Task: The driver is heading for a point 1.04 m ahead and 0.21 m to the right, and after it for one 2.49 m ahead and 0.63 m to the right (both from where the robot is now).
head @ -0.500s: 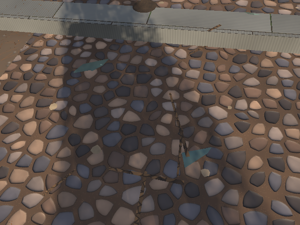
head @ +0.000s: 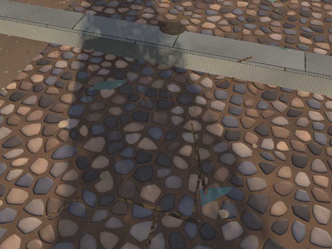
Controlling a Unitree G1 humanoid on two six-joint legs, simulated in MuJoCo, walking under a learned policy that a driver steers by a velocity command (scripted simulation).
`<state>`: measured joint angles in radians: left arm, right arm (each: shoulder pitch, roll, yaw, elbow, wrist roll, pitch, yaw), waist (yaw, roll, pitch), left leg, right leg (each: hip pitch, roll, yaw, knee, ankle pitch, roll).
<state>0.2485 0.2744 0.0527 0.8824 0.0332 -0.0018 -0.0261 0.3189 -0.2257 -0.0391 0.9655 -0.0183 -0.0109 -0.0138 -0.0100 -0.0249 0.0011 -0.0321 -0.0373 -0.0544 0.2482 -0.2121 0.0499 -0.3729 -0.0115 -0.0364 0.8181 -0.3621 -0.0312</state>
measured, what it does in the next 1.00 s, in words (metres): walks ahead: right foot, then left foot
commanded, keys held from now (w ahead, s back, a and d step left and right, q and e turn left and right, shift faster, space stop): w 0.70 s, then w+e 0.28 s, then e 0.02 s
